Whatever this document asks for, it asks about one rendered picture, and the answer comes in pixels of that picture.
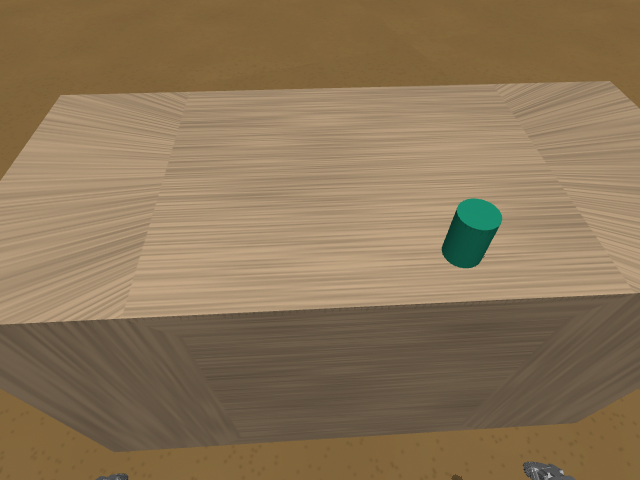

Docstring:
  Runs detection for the can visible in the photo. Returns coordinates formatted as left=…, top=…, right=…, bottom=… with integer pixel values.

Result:
left=442, top=199, right=502, bottom=268

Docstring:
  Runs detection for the right robot hand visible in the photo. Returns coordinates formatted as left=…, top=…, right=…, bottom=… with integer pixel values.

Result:
left=523, top=462, right=576, bottom=480

